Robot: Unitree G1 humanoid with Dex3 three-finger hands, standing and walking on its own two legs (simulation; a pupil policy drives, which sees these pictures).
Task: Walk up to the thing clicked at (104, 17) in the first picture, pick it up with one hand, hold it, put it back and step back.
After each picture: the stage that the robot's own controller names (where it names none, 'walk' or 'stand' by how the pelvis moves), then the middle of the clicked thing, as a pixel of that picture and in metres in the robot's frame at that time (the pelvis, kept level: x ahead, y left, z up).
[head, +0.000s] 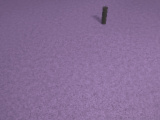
stand; (104, 15) +1.92 -0.31 -0.66
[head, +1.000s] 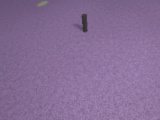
walk; (84, 23) +1.81 +0.08 -0.63
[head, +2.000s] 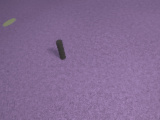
walk; (61, 50) +1.26 +0.32 -0.65
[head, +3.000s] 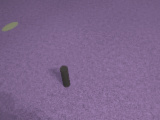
walk; (65, 77) +0.82 +0.23 -0.64
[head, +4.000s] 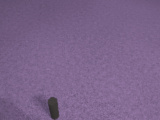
walk; (53, 109) +0.56 +0.19 -0.64
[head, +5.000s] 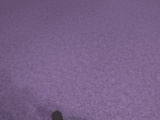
stand; out of the picture +0.45 +0.21 -0.64
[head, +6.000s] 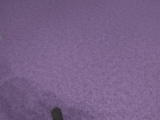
stand; (58, 118) +0.44 +0.19 -0.64
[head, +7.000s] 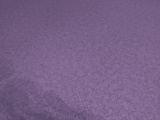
stand; out of the picture +0.38 +0.20 -0.65
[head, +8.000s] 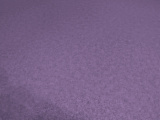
stand; out of the picture +0.40 +0.21 -0.66
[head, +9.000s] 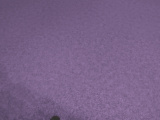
stand; out of the picture +0.41 +0.21 -0.66
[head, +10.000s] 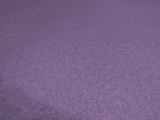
stand; out of the picture +0.38 +0.22 -0.66
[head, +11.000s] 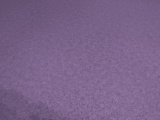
stand; out of the picture +0.39 +0.23 -0.66
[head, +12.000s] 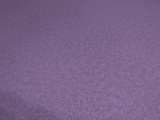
stand; out of the picture +0.37 +0.24 -0.66
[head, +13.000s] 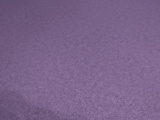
stand; out of the picture +0.36 +0.25 -0.66
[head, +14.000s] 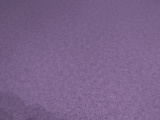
stand; out of the picture +0.37 +0.25 -0.66
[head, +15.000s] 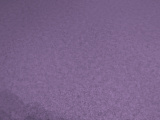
stand; out of the picture +0.37 +0.24 -0.65
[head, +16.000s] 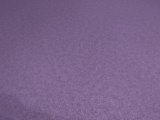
stand; out of the picture +0.34 +0.25 -0.65
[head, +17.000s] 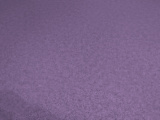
stand; out of the picture +0.36 +0.25 -0.66
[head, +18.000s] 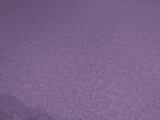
stand; out of the picture +0.38 +0.24 -0.66
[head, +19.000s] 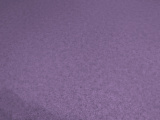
stand; out of the picture +0.36 +0.24 -0.66
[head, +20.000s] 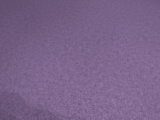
stand; out of the picture +0.35 +0.25 -0.66
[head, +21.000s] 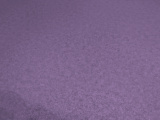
stand; out of the picture +0.37 +0.24 -0.66
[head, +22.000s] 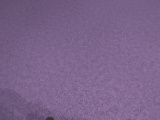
stand; out of the picture +0.39 +0.24 -0.65
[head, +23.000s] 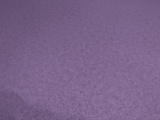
stand; out of the picture +0.33 +0.25 -0.65
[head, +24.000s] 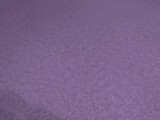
stand; out of the picture +0.36 +0.25 -0.66
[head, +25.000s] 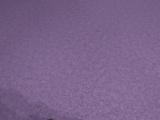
stand; out of the picture +0.39 +0.24 -0.66
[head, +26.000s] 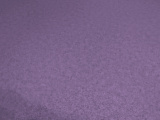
stand; out of the picture +0.37 +0.24 -0.66
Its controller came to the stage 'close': no
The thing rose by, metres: 0.00
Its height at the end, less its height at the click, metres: +0.00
